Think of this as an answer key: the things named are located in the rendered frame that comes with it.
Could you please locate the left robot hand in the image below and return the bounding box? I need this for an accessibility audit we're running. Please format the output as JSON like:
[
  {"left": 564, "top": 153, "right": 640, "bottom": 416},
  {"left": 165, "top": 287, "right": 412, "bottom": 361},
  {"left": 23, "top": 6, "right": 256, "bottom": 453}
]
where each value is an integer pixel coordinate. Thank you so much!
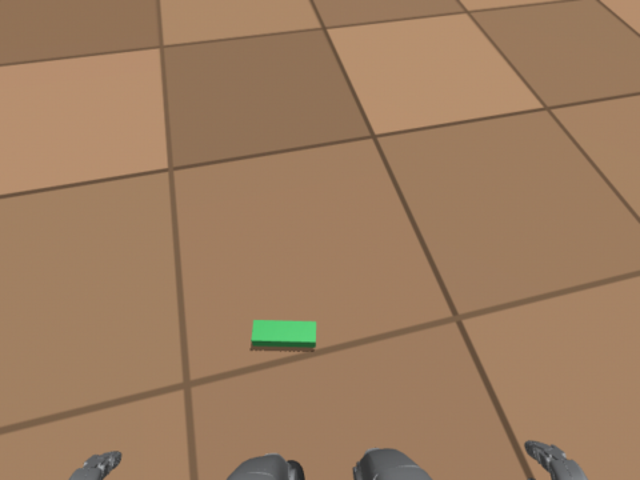
[{"left": 69, "top": 451, "right": 122, "bottom": 480}]

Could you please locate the carton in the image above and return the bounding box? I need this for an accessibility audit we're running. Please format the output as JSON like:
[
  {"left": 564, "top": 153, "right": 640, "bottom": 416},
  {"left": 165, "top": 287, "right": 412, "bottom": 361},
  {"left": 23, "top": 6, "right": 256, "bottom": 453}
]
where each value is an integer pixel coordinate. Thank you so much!
[{"left": 251, "top": 320, "right": 316, "bottom": 348}]

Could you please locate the right robot hand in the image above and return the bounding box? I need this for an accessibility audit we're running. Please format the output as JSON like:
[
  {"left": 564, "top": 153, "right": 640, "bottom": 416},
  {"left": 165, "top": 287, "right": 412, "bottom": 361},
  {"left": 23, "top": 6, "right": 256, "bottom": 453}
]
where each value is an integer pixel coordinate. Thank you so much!
[{"left": 525, "top": 441, "right": 588, "bottom": 480}]

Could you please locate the left robot foot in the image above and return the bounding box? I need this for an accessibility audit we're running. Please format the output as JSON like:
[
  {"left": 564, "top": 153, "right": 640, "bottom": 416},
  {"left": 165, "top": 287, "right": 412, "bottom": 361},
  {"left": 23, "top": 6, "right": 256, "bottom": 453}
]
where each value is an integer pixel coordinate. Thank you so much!
[{"left": 287, "top": 460, "right": 305, "bottom": 480}]

